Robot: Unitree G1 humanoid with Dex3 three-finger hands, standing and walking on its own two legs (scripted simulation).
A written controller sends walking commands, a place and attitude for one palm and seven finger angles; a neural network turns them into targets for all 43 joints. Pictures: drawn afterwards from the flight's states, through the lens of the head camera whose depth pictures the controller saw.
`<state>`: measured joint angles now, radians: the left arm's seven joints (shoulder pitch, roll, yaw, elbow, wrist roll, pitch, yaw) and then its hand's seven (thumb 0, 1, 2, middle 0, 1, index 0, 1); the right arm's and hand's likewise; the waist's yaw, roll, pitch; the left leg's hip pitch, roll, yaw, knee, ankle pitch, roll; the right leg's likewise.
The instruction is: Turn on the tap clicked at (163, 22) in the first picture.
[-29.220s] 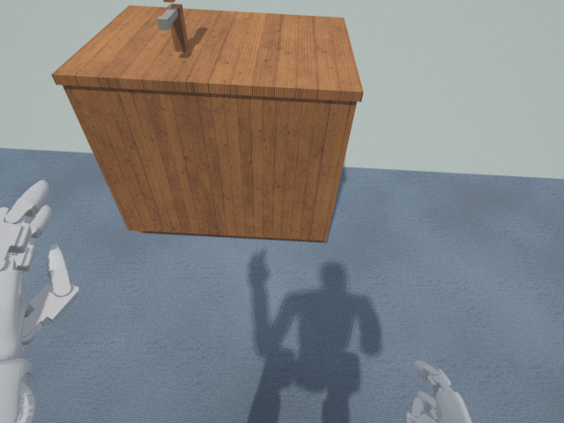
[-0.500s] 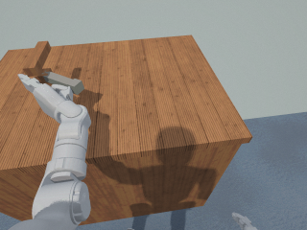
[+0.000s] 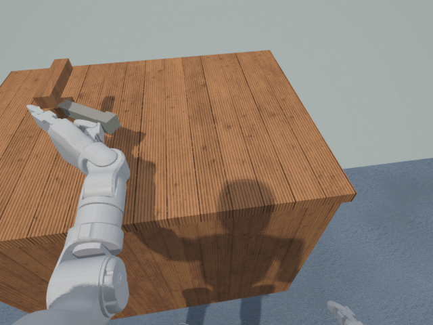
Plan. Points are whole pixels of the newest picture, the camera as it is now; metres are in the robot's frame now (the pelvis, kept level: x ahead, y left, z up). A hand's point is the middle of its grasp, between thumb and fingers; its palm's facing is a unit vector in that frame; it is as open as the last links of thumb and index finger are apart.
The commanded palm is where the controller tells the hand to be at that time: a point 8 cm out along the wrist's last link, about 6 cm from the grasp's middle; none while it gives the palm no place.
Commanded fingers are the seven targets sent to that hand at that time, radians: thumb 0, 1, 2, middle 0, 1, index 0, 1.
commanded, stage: push the lever round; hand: left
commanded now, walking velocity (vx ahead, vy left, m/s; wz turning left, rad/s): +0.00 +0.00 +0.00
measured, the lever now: (108, 122) +0.43 +0.24 +0.16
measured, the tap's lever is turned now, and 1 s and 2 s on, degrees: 56 64 66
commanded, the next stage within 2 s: none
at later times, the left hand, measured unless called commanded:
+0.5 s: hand (99, 127) +0.42 +0.26 +0.15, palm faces +0.84 -0.55 -0.05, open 8.5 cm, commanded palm +0.41 +0.24 +0.15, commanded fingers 0.00 0.90 0.90 -0.15 -0.15 -0.15 -0.15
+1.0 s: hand (106, 125) +0.43 +0.25 +0.15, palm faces +0.83 -0.55 -0.08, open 8.1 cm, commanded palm +0.42 +0.23 +0.15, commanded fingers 0.00 0.90 0.90 -0.15 -0.15 -0.15 -0.15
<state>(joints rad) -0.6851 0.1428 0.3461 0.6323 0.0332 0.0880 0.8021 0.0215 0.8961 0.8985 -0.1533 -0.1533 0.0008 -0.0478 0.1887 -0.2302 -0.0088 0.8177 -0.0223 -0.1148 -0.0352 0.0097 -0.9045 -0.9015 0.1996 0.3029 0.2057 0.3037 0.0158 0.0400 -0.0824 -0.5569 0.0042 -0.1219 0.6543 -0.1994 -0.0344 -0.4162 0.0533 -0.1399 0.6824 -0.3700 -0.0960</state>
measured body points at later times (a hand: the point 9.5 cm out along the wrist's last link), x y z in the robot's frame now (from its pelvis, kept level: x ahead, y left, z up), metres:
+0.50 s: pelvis +0.00 +0.00 +0.00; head +0.01 -0.01 +0.45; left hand +0.37 +0.28 +0.16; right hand +0.14 -0.24 -0.12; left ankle +0.09 +0.15 -0.72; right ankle -0.01 -0.05 -0.72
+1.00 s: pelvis +0.00 +0.01 +0.00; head +0.02 -0.01 +0.45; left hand +0.39 +0.27 +0.16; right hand +0.13 -0.24 -0.12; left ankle +0.09 +0.15 -0.72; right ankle -0.01 -0.05 -0.72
